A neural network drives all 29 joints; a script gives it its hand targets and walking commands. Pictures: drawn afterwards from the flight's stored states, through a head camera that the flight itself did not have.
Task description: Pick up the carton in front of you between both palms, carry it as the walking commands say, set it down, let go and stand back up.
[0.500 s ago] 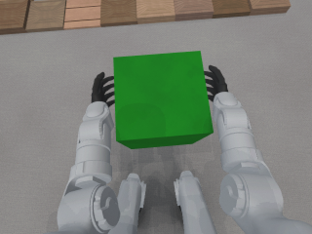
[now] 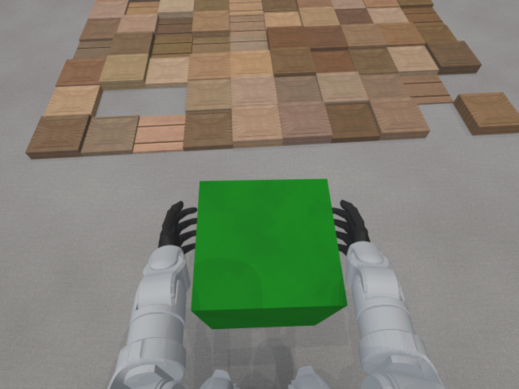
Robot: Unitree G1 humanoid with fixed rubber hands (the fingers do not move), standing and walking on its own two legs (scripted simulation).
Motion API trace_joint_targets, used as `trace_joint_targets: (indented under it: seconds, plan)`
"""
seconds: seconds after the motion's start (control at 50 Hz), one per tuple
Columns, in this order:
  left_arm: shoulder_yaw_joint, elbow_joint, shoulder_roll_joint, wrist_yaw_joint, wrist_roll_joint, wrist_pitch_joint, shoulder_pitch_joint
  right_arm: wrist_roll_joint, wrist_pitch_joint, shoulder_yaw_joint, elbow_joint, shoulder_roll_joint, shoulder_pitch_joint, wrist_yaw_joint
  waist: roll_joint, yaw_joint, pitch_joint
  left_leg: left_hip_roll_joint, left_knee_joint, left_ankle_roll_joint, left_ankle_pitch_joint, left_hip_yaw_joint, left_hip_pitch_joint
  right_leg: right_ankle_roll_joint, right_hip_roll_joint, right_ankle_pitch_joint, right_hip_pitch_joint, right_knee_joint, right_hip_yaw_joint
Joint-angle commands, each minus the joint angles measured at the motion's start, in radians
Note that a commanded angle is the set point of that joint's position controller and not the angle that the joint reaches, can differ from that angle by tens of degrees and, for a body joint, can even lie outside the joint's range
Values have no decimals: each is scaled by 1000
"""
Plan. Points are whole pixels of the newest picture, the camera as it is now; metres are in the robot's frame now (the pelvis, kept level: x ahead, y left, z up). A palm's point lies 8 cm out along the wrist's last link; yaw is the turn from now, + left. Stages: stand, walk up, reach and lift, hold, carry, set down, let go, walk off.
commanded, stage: reach and lift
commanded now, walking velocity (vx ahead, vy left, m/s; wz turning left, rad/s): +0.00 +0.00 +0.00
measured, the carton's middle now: (263, 261) +0.36 +0.00 -0.10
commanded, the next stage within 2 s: hold in 1.40 s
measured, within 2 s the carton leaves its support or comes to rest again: neither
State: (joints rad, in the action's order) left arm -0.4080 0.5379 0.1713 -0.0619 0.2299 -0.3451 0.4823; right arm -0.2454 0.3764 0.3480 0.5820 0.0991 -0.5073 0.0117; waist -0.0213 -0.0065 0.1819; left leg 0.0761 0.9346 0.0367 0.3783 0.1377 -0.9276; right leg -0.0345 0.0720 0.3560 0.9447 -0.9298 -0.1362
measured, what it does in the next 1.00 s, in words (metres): rises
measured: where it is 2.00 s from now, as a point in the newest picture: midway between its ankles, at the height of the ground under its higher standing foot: outside the picture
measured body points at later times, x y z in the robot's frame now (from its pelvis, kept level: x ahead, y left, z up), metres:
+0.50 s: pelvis +0.03 +0.00 +0.06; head -0.01 +0.00 +0.51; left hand +0.33 +0.15 +0.08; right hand +0.32 -0.15 +0.08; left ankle +0.03 +0.14 -0.68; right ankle +0.04 -0.13 -0.68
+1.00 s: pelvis +0.02 +0.00 +0.07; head +0.00 +0.00 +0.52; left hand +0.33 +0.15 +0.09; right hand +0.33 -0.15 +0.09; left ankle +0.03 +0.13 -0.68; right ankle +0.04 -0.13 -0.68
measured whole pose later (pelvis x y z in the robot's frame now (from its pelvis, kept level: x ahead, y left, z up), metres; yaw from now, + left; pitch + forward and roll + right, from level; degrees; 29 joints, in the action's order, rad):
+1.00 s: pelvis +0.02 +0.00 +0.07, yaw +0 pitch -4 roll +0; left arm -0.29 0.37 0.17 0.00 0.31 -0.62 0.31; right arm -0.30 0.65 0.26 0.36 0.16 -0.30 0.01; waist -0.01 0.00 0.01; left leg 0.03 0.41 0.02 0.21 0.15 -0.13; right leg -0.02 0.04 0.20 0.14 -0.41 -0.13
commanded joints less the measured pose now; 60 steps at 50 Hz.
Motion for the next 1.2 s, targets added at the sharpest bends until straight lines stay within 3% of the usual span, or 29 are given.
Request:
trace_joint_targets:
  seconds: [0.0,0.28,0.46,0.64,1.18]
  plan:
    - [616,83,1022,267,-139,-21,470,159,-20,-578,1,1042,-487,-251,25,10,513,53,-194,-14,-287,-80,353,23,55,-301,-473,177,79]
    - [717,-64,996,292,-184,-159,217,217,118,-689,-188,1015,-258,-250,10,11,236,21,-497,-11,-429,-57,739,12,30,-419,-806,480,70]
    - [611,-45,945,316,-143,-241,247,177,207,-584,-170,990,-272,-262,13,7,-14,12,-583,-28,-196,-68,731,26,23,-190,-810,561,81]
    - [632,-69,980,329,-154,-235,373,189,201,-609,-188,1031,-397,-270,18,8,76,15,-559,-29,-192,-74,768,24,20,-186,-845,545,80]
    - [683,-206,935,321,-187,-296,234,216,265,-648,-313,1003,-246,-257,18,10,81,27,-608,-13,-398,-70,869,9,30,-394,-946,591,75]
